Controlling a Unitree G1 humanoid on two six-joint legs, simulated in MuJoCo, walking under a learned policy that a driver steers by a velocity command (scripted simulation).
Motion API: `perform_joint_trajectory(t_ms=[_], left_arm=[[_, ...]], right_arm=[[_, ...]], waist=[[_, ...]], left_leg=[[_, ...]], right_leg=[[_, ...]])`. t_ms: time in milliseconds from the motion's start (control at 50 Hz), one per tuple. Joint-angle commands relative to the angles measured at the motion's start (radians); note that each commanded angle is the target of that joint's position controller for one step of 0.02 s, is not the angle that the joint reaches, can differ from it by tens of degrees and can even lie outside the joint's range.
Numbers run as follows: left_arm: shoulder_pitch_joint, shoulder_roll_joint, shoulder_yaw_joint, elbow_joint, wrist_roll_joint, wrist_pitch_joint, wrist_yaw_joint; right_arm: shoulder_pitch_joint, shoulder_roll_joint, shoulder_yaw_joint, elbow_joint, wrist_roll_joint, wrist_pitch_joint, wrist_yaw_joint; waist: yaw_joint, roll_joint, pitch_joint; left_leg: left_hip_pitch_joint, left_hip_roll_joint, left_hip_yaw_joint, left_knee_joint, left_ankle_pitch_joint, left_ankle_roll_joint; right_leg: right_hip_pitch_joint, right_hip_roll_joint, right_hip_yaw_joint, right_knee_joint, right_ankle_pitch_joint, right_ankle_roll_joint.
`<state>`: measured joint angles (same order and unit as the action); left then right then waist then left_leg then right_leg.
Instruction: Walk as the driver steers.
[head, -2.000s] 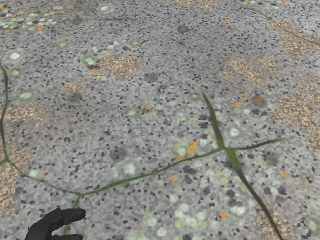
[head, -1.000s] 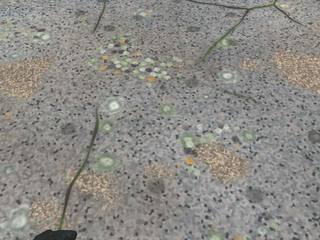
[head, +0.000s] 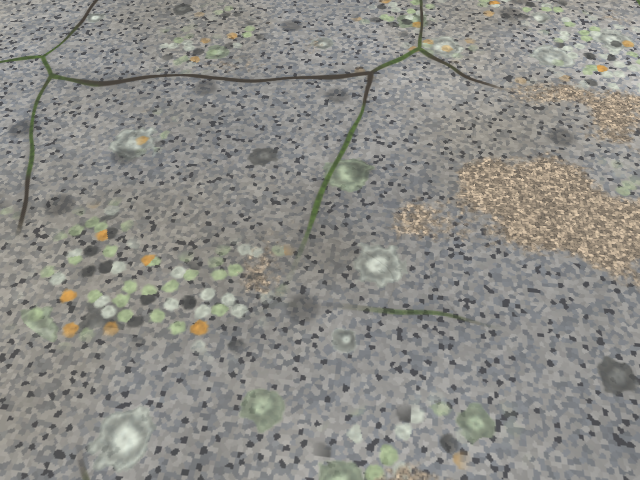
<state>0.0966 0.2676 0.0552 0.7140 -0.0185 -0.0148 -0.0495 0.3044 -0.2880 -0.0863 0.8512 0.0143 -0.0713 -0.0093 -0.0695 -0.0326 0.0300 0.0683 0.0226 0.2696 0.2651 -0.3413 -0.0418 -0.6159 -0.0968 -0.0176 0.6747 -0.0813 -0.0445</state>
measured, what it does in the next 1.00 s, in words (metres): walks ahead: right foot, then left foot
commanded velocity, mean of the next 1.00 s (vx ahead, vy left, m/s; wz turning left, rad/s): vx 0.50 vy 0.00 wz -0.04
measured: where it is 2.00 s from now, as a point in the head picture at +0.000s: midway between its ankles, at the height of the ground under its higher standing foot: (297, 233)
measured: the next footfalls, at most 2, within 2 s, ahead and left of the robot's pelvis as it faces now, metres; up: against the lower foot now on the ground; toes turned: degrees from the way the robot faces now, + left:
right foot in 0.06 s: +0.20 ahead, -0.12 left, +0.00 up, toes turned -5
left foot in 0.58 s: +0.52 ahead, +0.04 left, +0.00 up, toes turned -11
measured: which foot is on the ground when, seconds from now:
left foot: down 0.00-0.06, up 0.08-0.56, down 0.58-1.00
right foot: up 0.00-0.04, down 0.06-0.58, up 0.60-1.00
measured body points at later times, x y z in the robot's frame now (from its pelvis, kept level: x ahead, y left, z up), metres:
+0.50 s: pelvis +0.28 -0.04 +0.01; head +0.30 -0.06 +0.46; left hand +0.39 +0.24 -0.10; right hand +0.44 -0.32 -0.08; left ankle +0.47 +0.06 -0.70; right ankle +0.16 -0.11 -0.73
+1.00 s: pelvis +0.56 -0.05 +0.01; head +0.60 -0.04 +0.46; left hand +0.80 +0.18 -0.06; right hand +0.58 -0.34 -0.10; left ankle +0.48 +0.04 -0.73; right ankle +0.74 -0.21 -0.70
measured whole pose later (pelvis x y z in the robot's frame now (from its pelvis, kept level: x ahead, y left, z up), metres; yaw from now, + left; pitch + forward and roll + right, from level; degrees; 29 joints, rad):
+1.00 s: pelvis +0.56 -0.05 +0.01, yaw +2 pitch +3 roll +0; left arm 0.03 0.27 0.04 0.65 0.00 -0.10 -0.01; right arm 0.38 -0.28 -0.06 0.78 0.03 -0.04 -0.01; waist -0.10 -0.03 0.02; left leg -0.09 -0.11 -0.19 0.37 -0.30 0.08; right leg -0.58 -0.01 0.11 0.51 0.03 0.05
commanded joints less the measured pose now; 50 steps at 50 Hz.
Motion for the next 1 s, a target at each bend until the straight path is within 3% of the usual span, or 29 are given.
perform_joint_trajectory(t_ms=[20,40,60,80,100,120,140,160,180,200,260,300,360,400,460,520,560,580,600,620,640,660,680,700,720,780,880,940,1000], left_arm=[[0.007,0.109,0.039,-0.084,0.001,-0.006,-0.006],[0.144,0.146,0.064,-0.05,-0.003,-0.005,-0.002],[0.322,0.224,0.104,0.001,-0.007,0.001,0.014],[0.338,0.357,0.13,0.004,-0.018,0.002,0.031],[0.345,0.327,0.109,-0.045,-0.005,-0.021,0.021],[0.325,0.247,0.087,-0.036,0.002,-0.038,0.014],[0.286,0.214,0.077,-0.034,-0.002,-0.047,0.015],[0.21,0.177,0.065,-0.046,-0.002,-0.048,0.018],[0.158,0.144,0.053,-0.064,0.006,-0.048,0.023],[0.136,0.138,0.05,-0.079,0.015,-0.048,0.027],[0.157,0.168,0.058,-0.075,0.007,-0.054,0.044],[0.186,0.182,0.063,-0.065,0.002,-0.051,0.057],[0.212,0.162,0.055,-0.047,0.002,-0.047,0.065],[0.253,0.163,0.052,-0.023,0.003,-0.052,0.062],[0.294,0.171,0.052,0.008,0.006,-0.051,0.058],[0.295,0.187,0.057,0.029,0.009,-0.042,0.062],[0.253,0.194,0.056,0.022,0.011,-0.034,0.066],[0.242,0.176,0.047,0.01,0.018,-0.031,0.072],[0.305,0.122,0.027,-0.026,0.034,-0.04,0.074],[0.358,0.079,0.01,-0.024,0.033,-0.061,0.065],[0.271,0.15,0.019,-0.037,0.01,-0.08,0.053],[0.174,0.166,0.023,-0.06,-0.005,-0.095,0.046],[0.122,0.157,0.021,-0.072,0.009,-0.106,0.046],[0.113,0.154,0.026,-0.076,0.027,-0.108,0.048],[0.127,0.145,0.028,-0.081,0.034,-0.105,0.049],[0.13,0.115,0.023,-0.086,0.037,-0.087,0.057],[-0.046,0.07,0.006,-0.125,0.032,-0.09,0.055],[-0.134,0.074,0.006,-0.144,0.019,-0.101,0.041],[-0.159,0.101,0.017,-0.153,0.012,-0.114,0.03]], right_arm=[[-0.047,-0.213,-0.053,-0.053,0.019,0.011,-0.008],[-0.067,-0.21,-0.051,-0.057,0.025,0.02,-0.008],[-0.046,-0.177,-0.036,-0.064,0.011,0.018,-0.011],[0.019,-0.042,0.006,-0.119,-0.037,0.002,-0.006],[-0.02,-0.062,0.017,-0.139,-0.013,-0.04,0.003],[-0.132,-0.134,-0.001,-0.165,0.03,-0.063,0.013],[-0.155,-0.124,0.005,-0.171,0.027,-0.076,0.012],[-0.153,-0.125,0.002,-0.156,-0.001,-0.08,0.003],[-0.14,-0.139,-0.007,-0.149,-0.017,-0.072,0.0],[-0.128,-0.14,-0.01,-0.148,-0.02,-0.059,0.003],[-0.146,-0.097,-0.001,-0.158,-0.03,-0.032,0.004],[-0.219,-0.074,0.009,-0.179,-0.03,-0.028,0.005],[-0.291,-0.047,0.025,-0.185,-0.02,-0.033,0.021],[-0.336,-0.05,0.028,-0.192,-0.009,-0.039,0.033],[-0.382,-0.075,0.025,-0.215,-0.003,-0.045,0.045],[-0.359,-0.091,0.022,-0.223,0.002,-0.047,0.058],[-0.207,-0.127,0.0,-0.182,-0.002,-0.047,0.058],[-0.066,-0.165,-0.018,-0.147,-0.008,-0.045,0.055],[0.056,-0.249,-0.037,-0.141,-0.019,-0.043,0.052],[0.098,-0.244,-0.036,-0.115,0.002,-0.038,0.063],[0.079,-0.171,-0.017,-0.123,0.019,-0.033,0.06],[0.022,-0.148,-0.011,-0.139,0.01,-0.026,0.053],[-0.016,-0.142,-0.007,-0.151,-0.002,-0.019,0.048],[-0.04,-0.126,0.0,-0.161,-0.008,-0.016,0.045],[-0.051,-0.119,0.004,-0.168,-0.014,-0.015,0.041],[-0.043,-0.133,-0.001,-0.168,-0.004,-0.014,0.026],[0.026,-0.163,-0.013,-0.138,0.01,0.003,-0.002],[0.083,-0.161,-0.014,-0.118,0.015,0.017,-0.009],[0.1,-0.155,-0.015,-0.114,0.016,0.031,-0.015]], waist=[[0.076,0.114,-0.012],[0.158,0.099,-0.083],[0.23,0.046,-0.18],[0.145,-0.238,-0.223],[0.167,-0.182,-0.403],[0.2,-0.084,-0.296],[0.171,-0.055,-0.204],[0.125,0.002,-0.145],[0.087,-0.007,-0.117],[0.066,-0.02,-0.109],[0.056,0.001,-0.081],[0.079,-0.008,-0.051],[0.118,-0.051,-0.038],[0.15,-0.059,-0.02],[0.17,-0.055,0.012],[0.15,-0.066,0.021],[0.063,-0.062,-0.077],[-0.001,-0.029,-0.18],[-0.001,0.145,-0.321],[0.021,0.331,-0.359],[-0.013,0.222,-0.267],[-0.015,0.14,-0.145],[0.002,0.065,-0.083],[0.03,0.043,-0.053],[0.056,0.072,-0.062],[0.074,0.102,-0.059],[0.018,0.109,-0.032],[-0.013,0.115,-0.028],[-0.006,0.13,-0.026]], left_leg=[[0.008,0.282,-0.062,0.118,0.815,0.151],[-0.031,0.246,-0.026,0.308,0.915,0.124],[-0.209,0.201,-0.012,0.577,0.777,0.078],[-0.658,0.039,-0.036,0.955,-0.041,0.002],[-0.818,-0.058,-0.308,1.127,-0.286,0.002],[-0.921,-0.006,-0.356,1.14,-0.197,0.027],[-0.917,0.037,-0.349,1.067,-0.109,0.05],[-0.851,0.075,-0.351,0.979,-0.044,0.05],[-0.77,0.097,-0.356,0.915,-0.004,0.048],[-0.718,0.101,-0.358,0.883,0.02,0.041],[-0.69,0.083,-0.33,0.743,0.092,0.001],[-0.697,0.062,-0.325,0.596,0.216,-0.02],[-0.628,0.033,-0.307,0.377,0.419,-0.022],[-0.603,0.031,-0.299,0.325,0.492,-0.009],[-0.683,0.034,-0.3,0.275,0.42,0.04],[-0.697,0.022,-0.283,0.25,0.286,0.097],[-0.479,-0.044,-0.225,0.218,0.271,0.145],[-0.257,-0.021,-0.271,0.236,0.322,0.184],[0.085,0.181,-0.629,0.229,0.31,0.308],[0.276,0.304,-1.023,0.079,0.108,0.413],[0.242,0.293,-1.012,0.035,-0.063,0.37],[0.113,0.259,-0.888,0.017,-0.025,0.336],[-0.006,0.222,-0.802,0.003,0.071,0.32],[-0.088,0.189,-0.745,-0.015,0.173,0.311],[-0.134,0.165,-0.714,-0.03,0.244,0.311],[-0.213,0.134,-0.637,-0.054,0.368,0.324],[-0.291,0.064,-0.552,-0.039,0.385,0.264],[-0.274,0.071,-0.593,-0.003,0.342,0.247],[-0.185,0.1,-0.679,0.068,0.312,0.234]], right_leg=[[0.099,0.073,-0.081,-0.024,-0.132,-0.058],[0.285,0.129,-0.112,-0.084,-0.097,-0.09],[0.583,0.137,-0.046,-0.107,-0.053,-0.132],[0.89,-0.125,0.466,-0.181,-0.137,-0.289],[1.008,-0.247,0.877,-0.363,-0.296,-0.4],[0.965,-0.228,0.759,-0.398,-0.248,-0.337],[0.843,-0.187,0.622,-0.383,-0.176,-0.301],[0.702,-0.146,0.519,-0.378,-0.079,-0.265],[0.592,-0.115,0.447,-0.394,0.02,-0.25],[0.529,-0.1,0.424,-0.417,0.068,-0.25],[0.436,-0.069,0.341,-0.447,0.176,-0.255],[0.409,-0.039,0.3,-0.452,0.155,-0.231],[0.394,-0.007,0.234,-0.455,0.059,-0.185],[0.414,-0.034,0.238,-0.458,0.017,-0.177],[0.551,-0.099,0.262,-0.421,0.053,-0.172],[0.665,-0.14,0.246,-0.366,0.221,-0.145],[0.67,-0.093,0.168,-0.195,0.567,-0.109],[0.592,-0.045,0.116,-0.006,0.602,-0.077],[0.295,0.062,0.059,0.338,0.272,-0.012],[-0.011,0.188,0.088,0.564,-0.455,0.037],[-0.133,0.129,0.163,0.634,-0.441,0.027],[-0.164,0.089,0.144,0.608,-0.351,0.02],[-0.145,0.059,0.126,0.545,-0.292,0.018],[-0.103,0.034,0.122,0.471,-0.248,0.025],[-0.052,0.023,0.121,0.425,-0.223,0.035],[-0.023,0.025,0.092,0.304,-0.196,0.078],[0.049,0.075,0.081,-0.02,0.098,0.114],[0.106,0.11,0.083,-0.127,0.162,0.109],[0.13,0.122,0.11,-0.205,0.092,0.087]])
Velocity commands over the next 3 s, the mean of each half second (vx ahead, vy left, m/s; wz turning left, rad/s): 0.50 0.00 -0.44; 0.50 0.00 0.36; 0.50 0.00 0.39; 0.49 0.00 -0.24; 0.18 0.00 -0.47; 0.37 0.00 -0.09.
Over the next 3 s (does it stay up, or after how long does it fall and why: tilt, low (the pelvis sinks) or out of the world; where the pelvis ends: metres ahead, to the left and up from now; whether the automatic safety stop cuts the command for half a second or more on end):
stays up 1.43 -0.01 0.00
